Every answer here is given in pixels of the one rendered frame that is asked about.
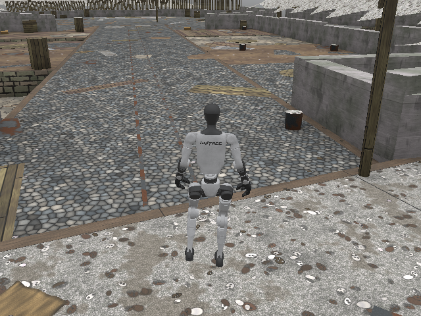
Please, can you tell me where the robot right hand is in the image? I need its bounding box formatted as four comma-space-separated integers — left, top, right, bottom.
236, 181, 251, 197

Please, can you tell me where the left robot upper arm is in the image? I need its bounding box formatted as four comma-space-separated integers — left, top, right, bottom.
180, 132, 198, 168

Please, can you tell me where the robot left foot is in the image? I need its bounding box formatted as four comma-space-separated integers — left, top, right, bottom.
185, 248, 194, 261

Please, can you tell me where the right robot forearm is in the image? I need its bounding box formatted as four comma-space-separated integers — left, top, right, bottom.
237, 159, 249, 185

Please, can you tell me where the robot right foot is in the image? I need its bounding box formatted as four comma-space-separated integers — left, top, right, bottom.
214, 250, 224, 267

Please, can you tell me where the robot foot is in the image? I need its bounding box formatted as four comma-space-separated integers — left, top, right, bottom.
185, 248, 194, 261
214, 250, 224, 267

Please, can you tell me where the left robot forearm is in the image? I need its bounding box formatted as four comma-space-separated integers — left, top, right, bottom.
176, 158, 187, 180

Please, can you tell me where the robot left hand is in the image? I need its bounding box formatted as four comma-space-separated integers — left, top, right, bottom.
175, 177, 190, 189

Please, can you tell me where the right robot upper arm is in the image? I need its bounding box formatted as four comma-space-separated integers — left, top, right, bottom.
225, 133, 243, 169

